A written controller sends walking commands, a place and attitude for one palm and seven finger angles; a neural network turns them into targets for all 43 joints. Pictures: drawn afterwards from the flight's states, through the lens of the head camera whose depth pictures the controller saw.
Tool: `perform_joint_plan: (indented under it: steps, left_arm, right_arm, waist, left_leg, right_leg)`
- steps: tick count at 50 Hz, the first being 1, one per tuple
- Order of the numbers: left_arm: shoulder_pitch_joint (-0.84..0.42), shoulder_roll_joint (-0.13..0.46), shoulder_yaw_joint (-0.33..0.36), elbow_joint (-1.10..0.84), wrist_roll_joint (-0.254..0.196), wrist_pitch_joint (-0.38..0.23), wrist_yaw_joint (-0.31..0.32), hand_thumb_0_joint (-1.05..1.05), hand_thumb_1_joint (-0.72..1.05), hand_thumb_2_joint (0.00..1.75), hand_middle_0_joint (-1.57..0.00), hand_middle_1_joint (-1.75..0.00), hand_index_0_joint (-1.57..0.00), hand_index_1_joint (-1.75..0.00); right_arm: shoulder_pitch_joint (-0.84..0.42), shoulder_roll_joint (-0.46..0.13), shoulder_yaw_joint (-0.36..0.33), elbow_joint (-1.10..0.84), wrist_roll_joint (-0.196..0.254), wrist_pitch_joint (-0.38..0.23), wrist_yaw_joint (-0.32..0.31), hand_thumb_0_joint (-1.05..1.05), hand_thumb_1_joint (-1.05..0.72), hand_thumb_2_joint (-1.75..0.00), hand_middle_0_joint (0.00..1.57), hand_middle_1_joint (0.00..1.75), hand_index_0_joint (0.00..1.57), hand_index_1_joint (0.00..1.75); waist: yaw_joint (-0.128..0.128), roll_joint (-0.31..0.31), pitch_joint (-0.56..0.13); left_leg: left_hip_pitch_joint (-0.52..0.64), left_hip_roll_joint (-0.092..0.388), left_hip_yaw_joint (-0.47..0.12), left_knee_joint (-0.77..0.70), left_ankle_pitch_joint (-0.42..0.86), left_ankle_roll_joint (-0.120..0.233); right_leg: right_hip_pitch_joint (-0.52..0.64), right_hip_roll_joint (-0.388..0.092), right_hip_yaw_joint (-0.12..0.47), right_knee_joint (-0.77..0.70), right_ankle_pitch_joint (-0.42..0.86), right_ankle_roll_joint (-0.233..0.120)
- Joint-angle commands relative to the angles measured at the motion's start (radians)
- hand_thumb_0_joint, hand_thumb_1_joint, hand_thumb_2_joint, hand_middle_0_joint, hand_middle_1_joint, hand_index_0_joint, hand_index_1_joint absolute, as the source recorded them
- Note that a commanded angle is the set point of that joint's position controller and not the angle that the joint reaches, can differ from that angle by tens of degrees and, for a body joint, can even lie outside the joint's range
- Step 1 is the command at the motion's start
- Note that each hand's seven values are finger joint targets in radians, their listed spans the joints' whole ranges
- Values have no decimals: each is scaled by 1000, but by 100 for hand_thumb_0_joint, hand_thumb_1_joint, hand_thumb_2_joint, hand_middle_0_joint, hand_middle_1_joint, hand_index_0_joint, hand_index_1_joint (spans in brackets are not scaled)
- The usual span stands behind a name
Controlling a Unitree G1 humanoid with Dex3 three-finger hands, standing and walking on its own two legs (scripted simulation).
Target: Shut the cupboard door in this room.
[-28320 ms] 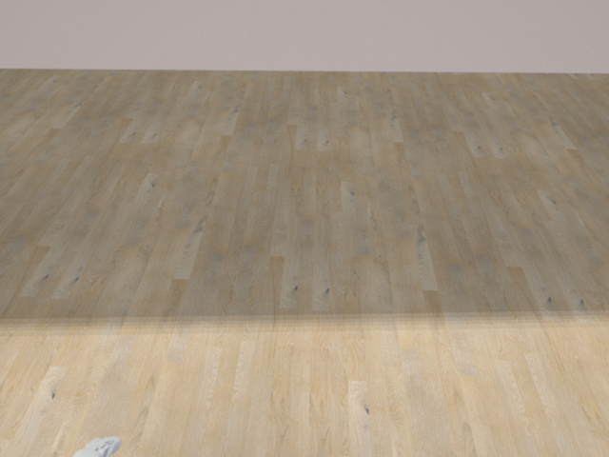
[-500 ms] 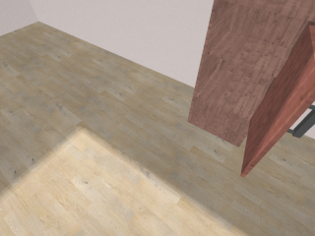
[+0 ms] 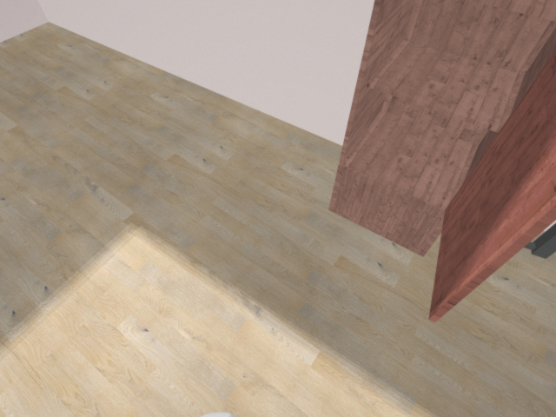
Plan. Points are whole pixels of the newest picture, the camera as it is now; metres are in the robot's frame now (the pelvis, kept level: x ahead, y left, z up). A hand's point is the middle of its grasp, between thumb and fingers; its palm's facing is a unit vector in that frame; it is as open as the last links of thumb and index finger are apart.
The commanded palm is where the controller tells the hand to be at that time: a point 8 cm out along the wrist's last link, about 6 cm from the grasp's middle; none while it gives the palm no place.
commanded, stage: turn or walk to find it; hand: left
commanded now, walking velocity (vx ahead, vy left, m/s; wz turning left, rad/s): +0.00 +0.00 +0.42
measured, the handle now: (550, 226) +0.44 -0.45 -0.01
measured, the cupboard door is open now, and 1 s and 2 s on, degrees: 100 100 100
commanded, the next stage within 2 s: stand and wait in 0.10 s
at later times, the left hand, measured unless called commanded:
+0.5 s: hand out of the picture +0.07 +0.18 -0.17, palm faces +0.14 -0.96 -0.23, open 7.4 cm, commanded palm none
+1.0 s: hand out of the picture +0.06 +0.15 -0.16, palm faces +0.27 -0.93 -0.26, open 7.4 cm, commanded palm none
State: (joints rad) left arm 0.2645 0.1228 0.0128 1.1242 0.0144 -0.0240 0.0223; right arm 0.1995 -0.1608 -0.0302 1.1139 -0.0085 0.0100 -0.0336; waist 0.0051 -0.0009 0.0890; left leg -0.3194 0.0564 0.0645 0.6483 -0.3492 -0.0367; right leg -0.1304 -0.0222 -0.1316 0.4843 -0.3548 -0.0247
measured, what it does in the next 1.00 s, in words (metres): steps on the spot, turning left: left foot, then right foot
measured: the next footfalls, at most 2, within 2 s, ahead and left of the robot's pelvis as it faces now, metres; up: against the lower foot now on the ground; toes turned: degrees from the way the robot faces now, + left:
left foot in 0.04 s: +0.07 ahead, +0.13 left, +0.00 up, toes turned +14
right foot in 0.32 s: +0.06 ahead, -0.13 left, +0.00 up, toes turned -1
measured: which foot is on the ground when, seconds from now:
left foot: up 0.00-0.02, down 0.04-0.86, up 0.88-1.00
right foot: down 0.00-0.08, up 0.10-0.30, down 0.32-0.60, up 0.62-0.84, down 0.86-1.00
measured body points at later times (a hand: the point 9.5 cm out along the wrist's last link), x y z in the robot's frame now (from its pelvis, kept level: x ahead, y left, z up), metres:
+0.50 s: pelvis +0.05 -0.01 +0.00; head +0.08 -0.01 +0.45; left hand +0.06 +0.23 -0.15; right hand +0.12 -0.25 -0.16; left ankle +0.01 +0.12 -0.72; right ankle +0.02 -0.12 -0.74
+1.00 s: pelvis +0.07 -0.05 +0.00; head +0.11 -0.06 +0.45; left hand +0.05 +0.20 -0.14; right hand +0.20 -0.26 -0.16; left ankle +0.00 +0.09 -0.69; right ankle +0.08 -0.14 -0.74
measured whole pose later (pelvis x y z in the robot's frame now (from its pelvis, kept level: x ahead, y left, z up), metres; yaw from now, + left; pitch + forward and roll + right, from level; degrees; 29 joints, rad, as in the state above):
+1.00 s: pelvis +0.07 -0.05 +0.00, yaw +15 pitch +0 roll +2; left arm 0.21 0.18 0.02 1.02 0.02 -0.01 0.01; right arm 0.13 -0.22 -0.06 1.04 -0.01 0.05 -0.01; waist 0.00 0.03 0.07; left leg -0.34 0.01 -0.01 0.83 -0.48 -0.03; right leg -0.23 -0.04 -0.09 0.53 -0.31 -0.04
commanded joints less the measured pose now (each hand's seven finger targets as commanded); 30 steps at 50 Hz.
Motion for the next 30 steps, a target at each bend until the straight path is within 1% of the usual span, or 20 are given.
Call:
perform_joint_plan:
  steps: [1,2,3,4,5,6,11,13,14,16,18,20,22,24,25,26,27,28,29,30]
  left_arm:
    - [50,162,36,-31,-4,5,18,0,90,90,-20,-30,-20,-30]
    - [74,143,37,-40,-4,11,19,0,90,90,-20,-30,-20,-30]
    - [63,118,31,-54,-6,18,22,0,90,90,-20,-30,-20,-30]
    - [29,115,27,-66,-9,25,19,0,90,90,-20,-30,-20,-30]
    - [2,120,26,-81,-8,28,17,0,90,90,-20,-30,-20,-30]
    - [-10,112,25,-82,-7,27,15,0,90,90,-20,-30,-20,-30]
    - [19,88,15,-67,-3,22,4,0,90,90,-20,-30,-20,-30]
    - [71,95,13,-46,0,18,6,0,90,90,-20,-30,-20,-30]
    - [85,115,14,-42,2,9,8,0,90,90,-20,-30,-20,-30]
    - [29,208,20,-60,6,2,11,0,90,90,-20,-30,-20,-30]
    - [-15,258,39,-86,4,7,7,0,90,90,-20,-30,-20,-30]
    - [-4,239,41,-87,7,9,9,0,90,90,-20,-30,-20,-30]
    - [18,246,52,-89,9,8,13,0,90,90,-20,-30,-20,-30]
    - [37,252,58,-91,9,11,16,0,90,90,-20,-30,-20,-30]
    - [31,261,62,-99,7,13,18,0,90,90,-20,-30,-20,-30]
    - [19,264,65,-108,4,16,17,0,90,90,-20,-30,-20,-30]
    - [5,261,67,-121,-1,20,15,0,90,90,-20,-30,-20,-30]
    - [8,236,64,-141,-4,24,10,0,90,90,-20,-30,-20,-30]
    - [-19,195,52,-156,-6,30,10,0,90,90,-20,-30,-20,-30]
    - [-84,177,45,-181,-5,34,13,0,90,90,-20,-30,-20,-30]
  right_arm:
    - [83,-79,-10,-24,-2,-24,17,0,-90,-90,20,30,20,30]
    - [97,-131,-21,-28,-6,-25,18,0,-90,-90,20,30,20,30]
    - [111,-168,-34,-30,-6,-19,14,0,-90,-90,20,30,20,30]
    - [112,-183,-38,-32,-6,-15,8,0,-90,-90,20,30,20,30]
    - [108,-178,-38,-41,-9,-16,3,0,-90,-90,20,30,20,30]
    - [87,-174,-38,-45,-11,-19,-2,0,-90,-90,20,30,20,30]
    - [13,-169,-40,-72,-11,-22,-2,0,-90,-90,20,30,20,30]
    - [-13,-157,-39,-74,-5,-20,3,0,-90,-90,20,30,20,30]
    - [-5,-144,-38,-73,0,-20,6,0,-90,-90,20,30,20,30]
    - [-1,-85,-22,-89,8,-16,19,0,-90,-90,20,30,20,30]
    - [-32,-93,-25,-97,-4,10,21,0,-90,-90,20,30,20,30]
    - [-34,-98,-25,-98,-7,9,21,0,-90,-90,20,30,20,30]
    - [-32,-95,-24,-106,-1,4,22,0,-90,-90,20,30,20,30]
    - [-47,-98,-23,-118,3,2,24,0,-90,-90,20,30,20,30]
    - [-39,-98,-22,-118,2,1,25,0,-90,-90,20,30,20,30]
    - [-20,-104,-23,-117,0,-1,26,0,-90,-90,20,30,20,30]
    - [7,-127,-28,-113,-2,-5,28,0,-90,-90,20,30,20,30]
    - [32,-179,-39,-116,-9,-8,28,0,-90,-90,20,30,20,30]
    - [70,-230,-54,-110,-9,-5,27,0,-90,-90,20,30,20,30]
    - [105,-235,-59,-95,-10,-6,19,0,-90,-90,20,30,20,30]
  waist:
    - [-20,-43,-83]
    - [-19,75,-111]
    - [-30,214,-94]
    - [-38,314,-72]
    - [-42,269,-75]
    - [-33,217,-93]
    - [-6,136,-159]
    - [20,109,-145]
    - [24,56,-151]
    - [-4,-115,-89]
    - [7,-247,23]
    - [10,-181,30]
    - [26,-182,-31]
    - [36,-175,-76]
    - [28,-176,-88]
    - [17,-157,-109]
    - [-1,-105,-135]
    - [-11,45,-174]
    - [-32,227,-174]
    - [-66,315,-149]
  left_leg:
    - [186,38,-27,-176,399,19]
    - [243,136,-132,-168,581,67]
    - [214,218,-264,-220,633,142]
    - [171,270,-368,-307,635,209]
    - [186,284,-399,-333,626,241]
    - [224,279,-386,-314,627,252]
    - [235,185,-233,-282,571,195]
    - [159,139,-182,-254,449,146]
    - [124,100,-165,-215,378,105]
    - [29,-6,-67,-174,112,25]
    - [13,-25,-35,-59,-30,5]
    - [-38,-14,-32,38,-61,5]
    - [-83,-16,-20,50,-101,2]
    - [-91,-19,0,-8,-77,0]
    - [-57,-15,11,-60,-20,-1]
    - [3,-16,16,-137,66,1]
    - [116,11,-9,-202,277,18]
    - [236,107,-130,-202,532,66]
    - [273,231,-308,-235,707,161]
    - [269,281,-387,-296,784,237]
  right_leg:
    - [-75,-181,58,14,455,-5]
    - [-129,-130,14,76,277,34]
    - [-161,-67,-20,149,18,67]
    - [-189,-45,4,296,-185,75]
    - [-247,-53,58,396,-267,70]
    - [-283,-66,89,422,-263,67]
    - [-194,-46,69,207,-116,72]
    - [-79,-38,45,27,54,76]
    - [-12,-51,64,-89,162,73]
    - [-25,-225,229,-168,213,13]
    - [-158,-299,291,-239,129,-61]
    - [-90,-301,246,-170,411,-94]
    - [43,-303,183,-77,693,-106]
    - [130,-297,146,-17,817,-96]
    - [121,-294,126,5,797,-84]
    - [102,-276,101,39,759,-57]
    - [22,-251,59,85,654,-15]
    - [-95,-179,-1,165,456,38]
    - [-204,-86,-33,294,49,81]
    - [-286,-58,26,434,-260,86]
